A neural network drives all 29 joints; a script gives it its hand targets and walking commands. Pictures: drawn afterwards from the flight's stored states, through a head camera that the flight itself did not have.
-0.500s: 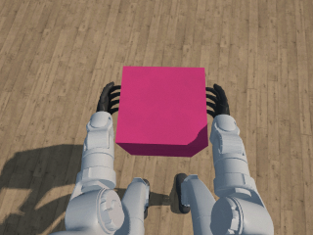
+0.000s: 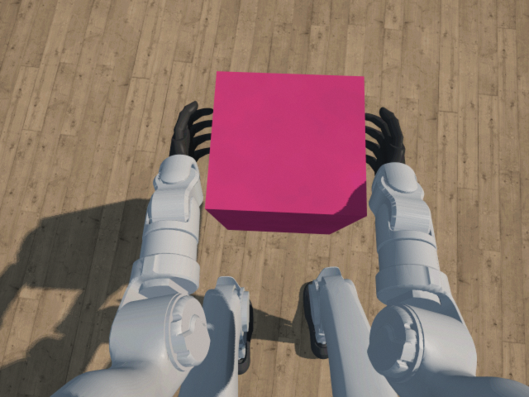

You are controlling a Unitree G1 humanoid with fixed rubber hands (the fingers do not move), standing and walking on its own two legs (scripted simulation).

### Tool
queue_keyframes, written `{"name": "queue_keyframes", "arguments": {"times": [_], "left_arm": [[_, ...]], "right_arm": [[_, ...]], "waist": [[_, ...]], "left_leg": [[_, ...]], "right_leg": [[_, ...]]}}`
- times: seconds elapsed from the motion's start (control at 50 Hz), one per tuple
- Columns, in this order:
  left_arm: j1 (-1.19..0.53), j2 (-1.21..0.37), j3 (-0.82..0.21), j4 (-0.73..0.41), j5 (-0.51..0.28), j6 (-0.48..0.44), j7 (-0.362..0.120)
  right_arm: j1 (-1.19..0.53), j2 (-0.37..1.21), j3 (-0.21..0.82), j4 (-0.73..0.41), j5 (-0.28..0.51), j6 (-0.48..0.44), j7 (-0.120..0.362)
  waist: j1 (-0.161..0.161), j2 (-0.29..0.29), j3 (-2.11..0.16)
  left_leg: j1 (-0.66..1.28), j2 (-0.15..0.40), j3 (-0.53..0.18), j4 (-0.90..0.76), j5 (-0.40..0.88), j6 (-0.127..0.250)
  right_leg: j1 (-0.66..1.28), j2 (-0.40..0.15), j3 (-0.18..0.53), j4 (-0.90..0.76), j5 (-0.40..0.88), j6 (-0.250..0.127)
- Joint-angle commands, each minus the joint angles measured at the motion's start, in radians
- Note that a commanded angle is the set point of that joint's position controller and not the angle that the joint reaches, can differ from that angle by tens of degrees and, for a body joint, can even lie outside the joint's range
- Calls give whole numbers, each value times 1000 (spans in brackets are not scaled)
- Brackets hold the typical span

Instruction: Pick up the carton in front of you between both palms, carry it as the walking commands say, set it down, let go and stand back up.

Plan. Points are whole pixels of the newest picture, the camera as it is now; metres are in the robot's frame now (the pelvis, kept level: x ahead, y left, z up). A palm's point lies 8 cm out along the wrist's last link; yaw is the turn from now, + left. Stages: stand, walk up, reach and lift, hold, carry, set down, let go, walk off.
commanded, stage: set down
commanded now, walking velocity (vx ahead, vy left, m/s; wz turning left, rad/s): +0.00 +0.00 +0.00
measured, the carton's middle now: (283, 167) +0.45 -0.02 -0.17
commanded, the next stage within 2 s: none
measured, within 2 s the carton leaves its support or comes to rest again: rests again in 1.48 s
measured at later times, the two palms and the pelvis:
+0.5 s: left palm (208, 161) +0.49 +0.12 -0.24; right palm (358, 172) +0.46 -0.18 -0.24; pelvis -0.04 -0.01 -0.13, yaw +0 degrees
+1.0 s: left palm (221, 163) +0.53 +0.11 -0.37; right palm (348, 170) +0.49 -0.19 -0.35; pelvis -0.03 +0.00 -0.21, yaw -1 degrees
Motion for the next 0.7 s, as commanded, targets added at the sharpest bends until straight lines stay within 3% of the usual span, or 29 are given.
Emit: {"name": "queue_keyframes", "arguments": {"times": [0.0,0.18,0.42,0.54,0.68], "left_arm": [[-571,-901,-510,26,-123,-35,-181],[-763,-840,-567,13,-199,-13,-171],[-917,-737,-474,129,-193,-9,-202],[-984,-691,-482,159,-212,-19,-210],[-1064,-659,-554,157,-279,-35,-204]], "right_arm": [[-640,865,571,46,137,-28,217],[-817,833,597,15,192,-3,159],[-1011,779,527,55,196,5,141],[-1092,727,525,58,224,-9,139],[-1179,659,558,40,291,-34,140]], "waist": [[-4,26,-900],[-19,46,-1021],[-17,18,-923],[-21,20,-910],[-47,50,-942]], "left_leg": [[470,-105,-45,-80,416,-51],[319,-118,0,72,295,-52],[58,-108,26,238,181,-29],[10,-95,31,323,177,-27],[37,-80,24,424,235,-31]], "right_leg": [[376,146,-70,16,311,2],[378,147,-85,157,272,15],[287,133,-87,310,217,15],[262,123,-97,396,222,13],[225,107,-114,500,272,8]]}}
